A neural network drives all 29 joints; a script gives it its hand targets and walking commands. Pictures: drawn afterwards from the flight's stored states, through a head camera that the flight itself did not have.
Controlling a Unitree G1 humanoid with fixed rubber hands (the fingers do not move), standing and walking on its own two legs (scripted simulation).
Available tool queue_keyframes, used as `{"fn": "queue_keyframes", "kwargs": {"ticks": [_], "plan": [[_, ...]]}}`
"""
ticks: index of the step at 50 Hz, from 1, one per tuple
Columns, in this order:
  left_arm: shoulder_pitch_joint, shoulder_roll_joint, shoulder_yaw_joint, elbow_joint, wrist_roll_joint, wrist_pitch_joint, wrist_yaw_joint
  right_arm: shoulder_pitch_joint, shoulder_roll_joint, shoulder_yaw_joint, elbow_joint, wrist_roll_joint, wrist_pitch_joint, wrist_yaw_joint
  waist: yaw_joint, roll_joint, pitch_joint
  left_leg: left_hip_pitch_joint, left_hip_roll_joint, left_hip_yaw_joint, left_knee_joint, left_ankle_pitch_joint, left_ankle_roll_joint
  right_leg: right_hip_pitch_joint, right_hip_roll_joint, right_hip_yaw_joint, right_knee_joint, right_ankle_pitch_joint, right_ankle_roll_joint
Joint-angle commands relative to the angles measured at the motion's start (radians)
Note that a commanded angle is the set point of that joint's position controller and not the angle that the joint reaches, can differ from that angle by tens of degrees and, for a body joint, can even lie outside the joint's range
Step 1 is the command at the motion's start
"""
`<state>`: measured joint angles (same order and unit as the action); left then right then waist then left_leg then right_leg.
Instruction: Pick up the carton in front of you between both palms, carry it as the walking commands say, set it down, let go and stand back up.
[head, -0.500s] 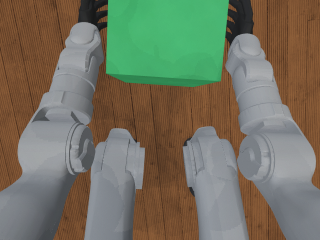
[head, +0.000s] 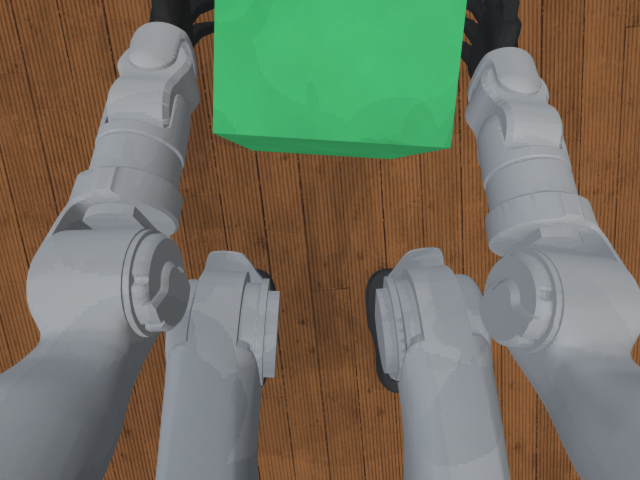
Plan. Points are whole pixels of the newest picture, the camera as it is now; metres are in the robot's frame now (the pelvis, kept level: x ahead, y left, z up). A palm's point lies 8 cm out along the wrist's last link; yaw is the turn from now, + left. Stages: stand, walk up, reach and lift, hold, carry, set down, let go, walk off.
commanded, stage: set down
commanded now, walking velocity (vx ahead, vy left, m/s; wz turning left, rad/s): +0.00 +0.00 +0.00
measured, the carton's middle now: (331, 61) +0.53 +0.00 -0.24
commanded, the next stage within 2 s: let go in 1.38 s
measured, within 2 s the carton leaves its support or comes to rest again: neither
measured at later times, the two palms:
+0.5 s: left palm (126, 0) +0.55 +0.18 -0.14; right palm (534, 32) +0.53 -0.19 -0.14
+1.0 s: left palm out of the picture +0.55 +0.20 +0.02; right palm out of the picture +0.53 -0.20 +0.03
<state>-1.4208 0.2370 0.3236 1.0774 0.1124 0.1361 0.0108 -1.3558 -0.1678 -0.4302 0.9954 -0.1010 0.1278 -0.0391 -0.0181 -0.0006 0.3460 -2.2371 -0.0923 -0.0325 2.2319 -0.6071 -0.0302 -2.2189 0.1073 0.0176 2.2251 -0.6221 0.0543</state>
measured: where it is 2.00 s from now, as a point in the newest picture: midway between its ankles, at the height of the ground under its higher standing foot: (321, 350)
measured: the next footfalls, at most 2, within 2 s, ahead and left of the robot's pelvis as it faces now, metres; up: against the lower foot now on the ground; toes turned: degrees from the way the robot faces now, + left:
none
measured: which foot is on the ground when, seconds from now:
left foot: down 0.00-1.00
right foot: down 0.00-1.00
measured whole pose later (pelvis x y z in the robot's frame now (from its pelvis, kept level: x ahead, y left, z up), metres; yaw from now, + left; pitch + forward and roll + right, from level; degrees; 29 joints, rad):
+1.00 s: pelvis +0.01 +0.00 +0.13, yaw +0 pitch +47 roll -1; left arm -1.19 0.34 0.21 0.88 -0.07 0.16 0.05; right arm -1.13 -0.25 -0.26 0.81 0.09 0.16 -0.10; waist -0.03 0.01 -0.02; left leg -2.05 -0.05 -0.03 1.74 -0.51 -0.01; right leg -2.04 0.06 0.02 1.74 -0.52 0.02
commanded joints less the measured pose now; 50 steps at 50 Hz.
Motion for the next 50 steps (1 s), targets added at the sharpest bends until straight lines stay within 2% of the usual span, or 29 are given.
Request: {"fn": "queue_keyframes", "kwargs": {"ticks": [1,2,4,6,7,10,13,17,22,25,26,29,34,39,45,50], "plan": [[-0.308,-0.390,-0.143,0.004,-0.010,-0.018,-0.118,-0.342,0.392,0.178,0.024,0.010,-0.009,0.130,-0.010,0.016,-0.799,0.357,-0.012,0.040,-0.178,0.221,0.019,0.341,0.011,-0.063,-0.169,0.243,-0.018],[-0.268,-0.225,-0.105,0.002,-0.009,-0.033,-0.079,-0.291,0.223,0.134,0.030,0.000,-0.025,0.091,-0.011,0.015,-0.821,0.378,-0.002,0.045,-0.178,0.233,0.011,0.366,0.001,-0.065,-0.168,0.256,-0.011],[-0.168,0.185,-0.039,0.008,-0.018,-0.075,0.027,-0.189,-0.211,0.041,0.014,0.006,-0.072,-0.023,-0.015,0.012,-0.880,0.426,0.023,0.055,-0.183,0.254,-0.008,0.432,-0.024,-0.067,-0.166,0.290,0.005],[-0.218,0.264,-0.078,0.011,-0.097,-0.100,0.067,-0.241,-0.268,0.082,0.003,0.093,-0.097,-0.062,0.002,0.014,-0.962,0.445,0.036,0.043,-0.169,0.296,-0.013,0.449,-0.036,-0.056,-0.159,0.335,0.007],[-0.240,0.277,-0.106,-0.002,-0.140,-0.110,0.073,-0.244,-0.256,0.122,0.024,0.143,-0.101,-0.065,0.003,0.022,-0.985,0.459,0.040,0.039,-0.163,0.312,-0.012,0.445,-0.043,-0.050,-0.154,0.345,0.006],[-0.280,0.249,-0.218,-0.031,-0.249,-0.129,0.068,-0.264,-0.241,0.221,0.044,0.254,-0.114,-0.057,-0.027,0.035,-1.039,0.508,0.054,0.021,-0.143,0.364,-0.002,0.416,-0.058,-0.045,-0.137,0.372,-0.003],[-0.293,0.243,-0.283,-0.062,-0.317,-0.131,0.058,-0.277,-0.253,0.280,0.014,0.313,-0.124,-0.053,-0.038,0.054,-1.099,0.546,0.063,0.015,-0.142,0.390,0.003,0.419,-0.071,-0.046,-0.129,0.396,-0.010],[-0.264,0.288,-0.292,-0.104,-0.352,-0.116,0.065,-0.256,-0.290,0.300,-0.046,0.355,-0.117,-0.068,-0.027,0.053,-1.274,0.623,0.063,0.037,-0.157,0.395,-0.001,0.533,-0.073,-0.059,-0.146,0.419,-0.011],[-0.169,0.307,-0.244,-0.170,-0.331,-0.079,0.085,-0.183,-0.290,0.283,-0.150,0.335,-0.081,-0.099,-0.022,0.023,-1.497,0.707,0.042,0.075,-0.204,0.389,0.006,0.696,-0.053,-0.083,-0.197,0.439,-0.014],[-0.151,0.306,-0.200,-0.279,-0.298,-0.043,0.097,-0.152,-0.286,0.251,-0.257,0.304,-0.042,-0.111,-0.020,0.026,-1.607,0.762,0.024,0.096,-0.265,0.380,0.012,0.760,-0.031,-0.095,-0.261,0.437,-0.020],[-0.139,0.299,-0.188,-0.291,-0.286,-0.028,0.098,-0.138,-0.278,0.240,-0.269,0.292,-0.026,-0.112,-0.019,0.028,-1.586,0.752,0.020,0.101,-0.290,0.360,0.013,0.751,-0.026,-0.097,-0.288,0.418,-0.021],[-0.089,0.254,-0.148,-0.237,-0.239,-0.008,0.084,-0.086,-0.226,0.220,-0.208,0.255,-0.001,-0.099,-0.010,0.024,-1.347,0.619,0.020,0.099,-0.369,0.278,0.017,0.649,-0.024,-0.089,-0.369,0.335,-0.020],[-0.038,0.197,-0.123,-0.162,-0.195,-0.037,0.050,-0.026,-0.169,0.190,-0.153,0.219,-0.032,-0.076,-0.007,0.031,-1.224,0.538,0.027,0.084,-0.443,0.302,0.014,0.584,-0.029,-0.063,-0.438,0.373,-0.011],[-0.039,0.208,-0.105,-0.194,-0.179,-0.035,0.044,-0.027,-0.187,0.162,-0.185,0.192,-0.033,-0.065,-0.017,0.037,-1.333,0.645,0.020,0.082,-0.527,0.332,0.005,0.624,-0.028,-0.078,-0.514,0.385,-0.010],[-0.027,0.237,-0.101,-0.306,-0.183,0.004,0.041,-0.017,-0.213,0.159,-0.306,0.191,0.004,-0.062,-0.022,0.036,-1.533,0.832,0.012,0.087,-0.640,0.382,-0.002,0.779,-0.021,-0.103,-0.625,0.416,-0.013],[-0.011,0.234,-0.109,-0.348,-0.186,0.034,0.028,0.005,-0.209,0.159,-0.345,0.201,0.036,-0.048,-0.020,0.062,-1.520,0.934,0.012,0.085,-0.738,0.394,-0.007,0.825,-0.021,-0.108,-0.724,0.408,-0.015]]}}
